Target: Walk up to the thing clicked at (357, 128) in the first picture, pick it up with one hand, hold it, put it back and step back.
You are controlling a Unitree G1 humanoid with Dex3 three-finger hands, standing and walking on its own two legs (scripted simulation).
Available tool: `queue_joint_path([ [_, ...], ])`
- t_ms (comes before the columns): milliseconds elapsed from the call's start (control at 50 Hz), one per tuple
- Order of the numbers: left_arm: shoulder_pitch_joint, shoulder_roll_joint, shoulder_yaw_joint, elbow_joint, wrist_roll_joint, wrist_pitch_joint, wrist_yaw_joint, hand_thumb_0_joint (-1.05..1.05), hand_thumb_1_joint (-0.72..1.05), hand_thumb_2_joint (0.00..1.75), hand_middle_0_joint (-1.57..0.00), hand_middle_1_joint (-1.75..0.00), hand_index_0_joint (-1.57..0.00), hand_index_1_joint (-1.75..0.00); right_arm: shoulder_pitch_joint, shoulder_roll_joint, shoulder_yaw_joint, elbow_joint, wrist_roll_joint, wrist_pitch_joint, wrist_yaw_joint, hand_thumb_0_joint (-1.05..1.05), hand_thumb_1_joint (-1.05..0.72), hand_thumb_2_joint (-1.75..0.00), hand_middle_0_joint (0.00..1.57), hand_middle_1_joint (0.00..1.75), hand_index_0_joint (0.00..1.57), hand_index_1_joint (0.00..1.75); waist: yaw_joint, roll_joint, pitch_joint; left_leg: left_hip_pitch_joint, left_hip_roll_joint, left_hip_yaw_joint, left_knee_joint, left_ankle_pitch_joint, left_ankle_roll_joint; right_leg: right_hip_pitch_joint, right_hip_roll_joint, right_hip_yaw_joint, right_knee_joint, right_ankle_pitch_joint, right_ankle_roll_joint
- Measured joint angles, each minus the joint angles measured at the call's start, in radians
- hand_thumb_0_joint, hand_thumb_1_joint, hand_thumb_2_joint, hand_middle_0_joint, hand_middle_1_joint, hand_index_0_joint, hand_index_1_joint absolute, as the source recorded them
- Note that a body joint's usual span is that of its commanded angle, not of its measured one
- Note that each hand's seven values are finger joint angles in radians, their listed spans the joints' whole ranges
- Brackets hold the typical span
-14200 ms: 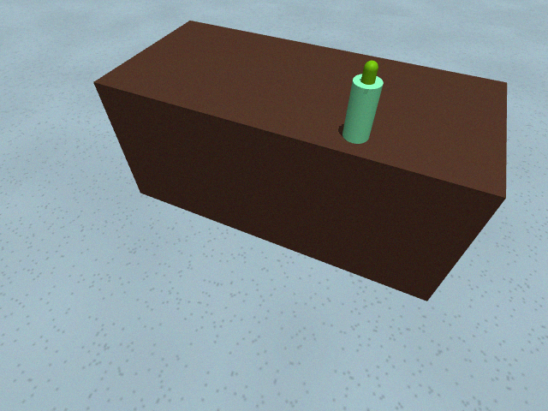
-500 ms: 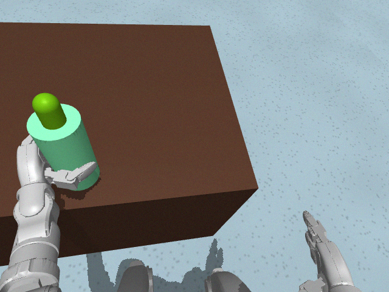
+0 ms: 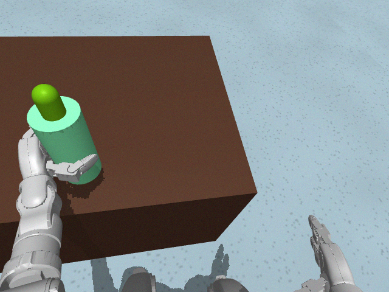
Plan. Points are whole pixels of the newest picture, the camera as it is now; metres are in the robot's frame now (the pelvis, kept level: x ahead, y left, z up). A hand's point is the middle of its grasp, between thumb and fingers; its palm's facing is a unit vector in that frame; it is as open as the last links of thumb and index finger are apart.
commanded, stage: lift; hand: left
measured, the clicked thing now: (66, 136) +0.42 +0.22 +0.06
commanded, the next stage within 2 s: hold in 1.38 s
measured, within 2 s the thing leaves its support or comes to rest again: neither
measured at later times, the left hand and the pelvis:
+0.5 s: hand (70, 145) +0.39 +0.20 +0.07, palm faces +0.23 -0.97 -0.04, open 11.0 cm; pelvis +0.01 +0.00 +0.02, yaw +0 degrees
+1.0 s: hand (74, 148) +0.35 +0.17 +0.13, palm faces +0.24 -0.97 -0.04, open 11.1 cm; pelvis -0.01 -0.01 +0.04, yaw +0 degrees
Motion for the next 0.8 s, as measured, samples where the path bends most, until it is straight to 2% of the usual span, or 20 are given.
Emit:
queue_joint_path([
  [200, 0.009, -0.012, -0.010, -0.027, -0.005, 0.024, 0.007, 0.00, -0.46, 1.04, -0.66, -0.90, -0.67, -0.92, 0.001, -0.009, -0.016, 0.006, 0.008, -0.003, -0.007, -0.01, 0.52, -0.06, 0.06, 0.06, 0.06, 0.05, 0.009, 0.004, 0.011, 0.033, -0.002, 0.007, -0.035, 0.015, 0.002, 0.029, -0.002, 0.006, -0.032, 0.016, 0.002],
  [360, 0.090, -0.050, -0.056, -0.143, 0.005, 0.069, 0.029, 0.00, -0.46, 1.04, -0.65, -0.91, -0.67, -0.93, 0.005, -0.007, -0.026, 0.016, 0.010, -0.014, -0.018, -0.01, 0.53, -0.06, 0.06, 0.06, 0.05, 0.05, 0.022, 0.006, -0.004, 0.085, -0.002, 0.010, -0.064, 0.015, 0.001, 0.081, -0.002, 0.009, -0.066, 0.022, 0.002],
  [540, 0.173, -0.086, -0.095, -0.327, -0.011, 0.162, 0.060, 0.00, -0.48, 1.06, -0.64, -0.94, -0.66, -0.96, 0.017, 0.006, -0.030, 0.038, 0.022, -0.025, -0.036, -0.01, 0.54, -0.06, 0.06, 0.06, 0.05, 0.05, 0.047, 0.028, -0.006, 0.174, -0.006, 0.019, -0.115, 0.028, 0.000, 0.166, -0.007, 0.015, -0.115, 0.036, 0.002],
  [600, 0.179, -0.098, -0.103, -0.357, -0.023, 0.194, 0.067, 0.00, -0.49, 1.07, -0.64, -0.95, -0.66, -0.97, 0.014, 0.005, -0.035, 0.070, 0.030, -0.027, -0.047, -0.01, 0.54, -0.06, 0.06, 0.06, 0.05, 0.05, 0.057, 0.034, -0.005, 0.206, -0.009, 0.023, -0.138, 0.039, 0.000, 0.194, -0.010, 0.018, -0.133, 0.045, 0.002],
  [800, 0.186, -0.124, -0.132, -0.427, -0.027, 0.301, 0.085, 0.00, -0.49, 1.07, -0.64, -0.95, -0.66, -0.97, -0.007, -0.003, -0.050, 0.154, 0.042, -0.045, -0.081, -0.01, 0.55, -0.05, 0.06, 0.06, 0.05, 0.05, 0.077, 0.036, 0.024, 0.298, -0.017, 0.035, -0.214, 0.080, -0.003, 0.270, -0.018, 0.027, -0.183, 0.075, -0.001],
])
